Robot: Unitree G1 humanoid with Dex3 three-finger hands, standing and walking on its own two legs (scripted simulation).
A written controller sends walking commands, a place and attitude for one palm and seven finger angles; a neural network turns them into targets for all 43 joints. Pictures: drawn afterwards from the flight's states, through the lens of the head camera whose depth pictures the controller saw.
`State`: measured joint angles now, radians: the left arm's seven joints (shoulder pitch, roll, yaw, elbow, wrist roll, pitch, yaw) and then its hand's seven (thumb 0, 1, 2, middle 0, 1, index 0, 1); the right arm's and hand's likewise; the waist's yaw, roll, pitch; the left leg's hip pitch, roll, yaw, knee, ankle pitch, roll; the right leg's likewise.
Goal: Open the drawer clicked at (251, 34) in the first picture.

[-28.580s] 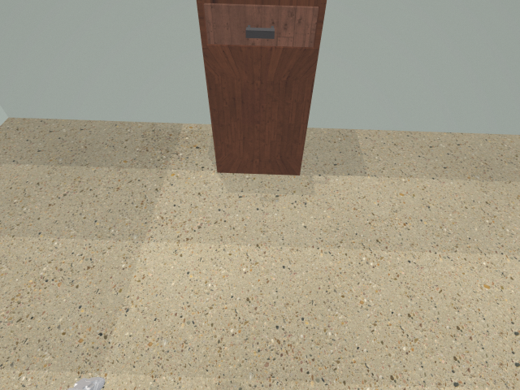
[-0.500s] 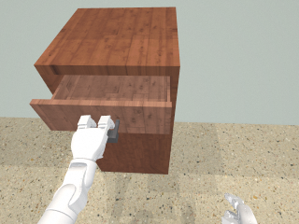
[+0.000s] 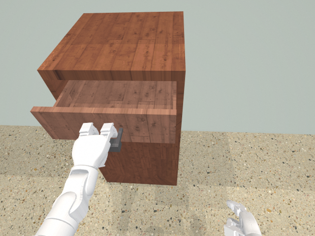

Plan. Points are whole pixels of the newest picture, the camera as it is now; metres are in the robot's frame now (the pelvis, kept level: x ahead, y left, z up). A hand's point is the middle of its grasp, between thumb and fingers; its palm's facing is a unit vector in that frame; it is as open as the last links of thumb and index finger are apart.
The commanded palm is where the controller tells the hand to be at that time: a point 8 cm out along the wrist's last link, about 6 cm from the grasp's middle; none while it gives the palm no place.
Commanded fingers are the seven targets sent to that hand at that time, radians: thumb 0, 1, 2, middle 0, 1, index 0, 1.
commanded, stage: pull the drawer open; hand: left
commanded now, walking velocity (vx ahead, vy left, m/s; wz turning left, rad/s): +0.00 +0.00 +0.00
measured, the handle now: (104, 137) +0.38 +0.19 +0.02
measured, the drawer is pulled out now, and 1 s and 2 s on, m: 0.14 0.30 0.30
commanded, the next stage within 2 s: open the thumb to release the handle in 1.14 s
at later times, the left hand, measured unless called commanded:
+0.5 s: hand (89, 196) +0.21 +0.18 +0.02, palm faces +0.05 -0.13 -0.99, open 7.8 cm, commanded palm +0.15 +0.20 +0.06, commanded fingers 0.00 0.90 0.90 -0.40 -1.35 -0.40 -1.35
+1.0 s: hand (81, 224) +0.15 +0.18 +0.02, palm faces +0.07 -0.12 -0.99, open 7.8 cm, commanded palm +0.10 +0.19 +0.06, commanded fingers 0.00 0.90 0.90 -0.40 -1.35 -0.40 -1.35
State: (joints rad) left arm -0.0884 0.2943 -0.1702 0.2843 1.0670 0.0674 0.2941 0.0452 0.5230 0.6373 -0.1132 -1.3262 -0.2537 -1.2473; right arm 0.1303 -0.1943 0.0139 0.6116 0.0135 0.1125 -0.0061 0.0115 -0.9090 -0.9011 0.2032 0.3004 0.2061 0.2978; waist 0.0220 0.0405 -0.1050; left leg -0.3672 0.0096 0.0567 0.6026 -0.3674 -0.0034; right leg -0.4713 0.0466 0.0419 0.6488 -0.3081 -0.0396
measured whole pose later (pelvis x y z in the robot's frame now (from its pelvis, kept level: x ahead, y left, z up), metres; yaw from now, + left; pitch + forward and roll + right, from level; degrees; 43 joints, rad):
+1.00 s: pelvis +0.00 +0.00 -0.02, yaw +0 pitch +9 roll +1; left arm 0.67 0.34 -0.15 -0.32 1.11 -0.04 0.49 0.07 0.50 0.69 -0.15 -1.26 -0.26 -1.28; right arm 0.12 -0.23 -0.01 0.56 -0.03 0.07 0.08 0.01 -0.91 -0.90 0.20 0.30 0.20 0.30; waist 0.09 0.06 -0.11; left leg -0.48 0.02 0.06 0.81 -0.47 -0.01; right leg -0.59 0.06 0.04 0.85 -0.40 -0.05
